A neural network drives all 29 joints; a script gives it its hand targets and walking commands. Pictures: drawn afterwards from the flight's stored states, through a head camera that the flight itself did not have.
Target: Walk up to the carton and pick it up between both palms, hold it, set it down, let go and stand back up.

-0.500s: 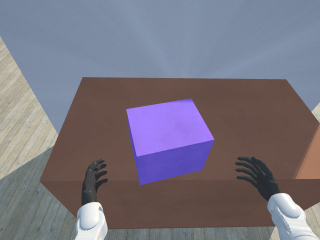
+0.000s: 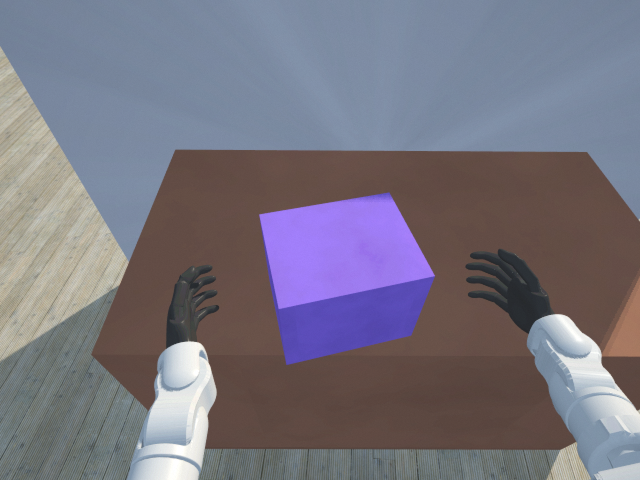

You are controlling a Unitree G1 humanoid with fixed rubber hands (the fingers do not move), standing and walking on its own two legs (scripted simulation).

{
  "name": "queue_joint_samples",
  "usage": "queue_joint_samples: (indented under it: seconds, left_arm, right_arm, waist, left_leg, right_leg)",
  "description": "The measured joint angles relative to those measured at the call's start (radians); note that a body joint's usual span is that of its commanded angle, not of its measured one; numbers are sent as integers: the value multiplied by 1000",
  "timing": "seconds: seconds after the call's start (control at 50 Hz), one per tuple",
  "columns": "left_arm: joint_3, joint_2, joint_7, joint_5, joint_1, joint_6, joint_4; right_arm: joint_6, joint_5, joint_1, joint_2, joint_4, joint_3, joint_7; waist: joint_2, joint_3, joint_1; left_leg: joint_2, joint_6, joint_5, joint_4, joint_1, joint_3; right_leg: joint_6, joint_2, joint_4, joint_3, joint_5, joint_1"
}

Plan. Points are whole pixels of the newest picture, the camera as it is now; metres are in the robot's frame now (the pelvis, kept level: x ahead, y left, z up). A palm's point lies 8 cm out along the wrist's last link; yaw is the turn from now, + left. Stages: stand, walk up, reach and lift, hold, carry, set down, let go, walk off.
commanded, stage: reach and lift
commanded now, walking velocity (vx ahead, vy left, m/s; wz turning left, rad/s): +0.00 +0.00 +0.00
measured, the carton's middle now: (338, 277) +0.44 +0.02 -0.05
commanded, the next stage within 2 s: none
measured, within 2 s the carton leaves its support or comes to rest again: neither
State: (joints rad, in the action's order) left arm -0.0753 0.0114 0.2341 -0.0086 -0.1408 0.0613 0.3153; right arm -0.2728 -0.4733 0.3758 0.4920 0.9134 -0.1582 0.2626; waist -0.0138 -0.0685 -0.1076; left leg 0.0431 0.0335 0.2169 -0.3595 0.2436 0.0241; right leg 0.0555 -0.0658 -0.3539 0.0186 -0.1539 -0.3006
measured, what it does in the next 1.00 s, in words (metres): stands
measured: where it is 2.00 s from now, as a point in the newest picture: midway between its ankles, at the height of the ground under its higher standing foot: outside the picture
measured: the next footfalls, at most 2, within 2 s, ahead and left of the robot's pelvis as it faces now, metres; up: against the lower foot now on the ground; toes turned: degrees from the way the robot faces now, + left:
none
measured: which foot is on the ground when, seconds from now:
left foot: down 0.00-1.00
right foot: down 0.00-1.00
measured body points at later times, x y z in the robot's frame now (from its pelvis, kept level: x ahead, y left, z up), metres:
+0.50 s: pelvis +0.00 +0.00 +0.00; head +0.03 +0.00 +0.45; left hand +0.34 +0.23 +0.08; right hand +0.44 -0.20 +0.08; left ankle -0.03 +0.14 -0.75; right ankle +0.01 -0.08 -0.75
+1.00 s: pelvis +0.00 +0.00 +0.00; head +0.06 -0.02 +0.44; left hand +0.38 +0.24 +0.10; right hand +0.50 -0.16 +0.11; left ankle -0.03 +0.14 -0.75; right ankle +0.01 -0.08 -0.75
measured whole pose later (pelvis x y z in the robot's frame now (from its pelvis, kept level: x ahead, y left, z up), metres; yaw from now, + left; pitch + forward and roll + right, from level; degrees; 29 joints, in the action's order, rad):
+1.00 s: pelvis +0.00 +0.00 +0.00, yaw +1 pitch +15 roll +0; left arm -0.18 -0.05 0.18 0.02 -0.67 0.25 0.58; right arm 0.00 -0.36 0.96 0.50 1.17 -0.11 0.20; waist 0.01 -0.15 -0.19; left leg 0.04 0.04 0.17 -0.34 0.43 0.00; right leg 0.06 -0.07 -0.30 0.00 -0.10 -0.46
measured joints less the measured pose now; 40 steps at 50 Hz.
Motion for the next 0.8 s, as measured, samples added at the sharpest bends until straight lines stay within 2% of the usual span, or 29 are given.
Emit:
queue_joint_samples:
  seconds: [0.18,0.52,0.8]
  left_arm:
    - [-23,-15,-14,10,-85,66,-6]
    - [-63,-43,-31,27,-275,184,52]
    - [-81,-52,-39,45,-411,241,108]
  right_arm:
    - [68,23,98,0,0,21,-18]
    - [192,47,305,16,74,32,-33]
    - [264,91,462,23,143,65,-44]
  waist:
    - [2,-7,-11]
    - [15,-30,-38]
    - [29,-58,-64]
  left_leg:
    - [2,3,-17,19,17,-5]
    - [-1,0,-36,32,67,-12]
    - [-1,3,-44,25,138,-24]
  right_leg:
    - [3,-3,27,-2,20,-11]
    - [-1,0,55,-4,44,-52]
    - [1,0,59,-14,54,-113]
